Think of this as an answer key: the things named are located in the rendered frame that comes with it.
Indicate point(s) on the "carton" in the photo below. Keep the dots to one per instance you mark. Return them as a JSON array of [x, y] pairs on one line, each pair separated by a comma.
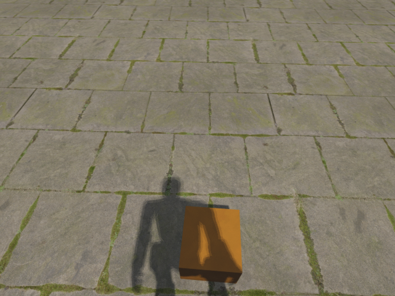
[[211, 245]]

